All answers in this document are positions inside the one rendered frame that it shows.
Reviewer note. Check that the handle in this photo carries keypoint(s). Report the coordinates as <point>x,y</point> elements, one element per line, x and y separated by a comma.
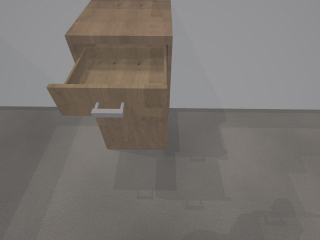
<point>108,113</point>

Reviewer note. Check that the cabinet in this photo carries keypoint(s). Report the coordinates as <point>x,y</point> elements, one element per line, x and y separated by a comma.
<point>127,23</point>

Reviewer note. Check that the drawer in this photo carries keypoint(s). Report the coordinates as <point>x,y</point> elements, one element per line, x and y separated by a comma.
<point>135,76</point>

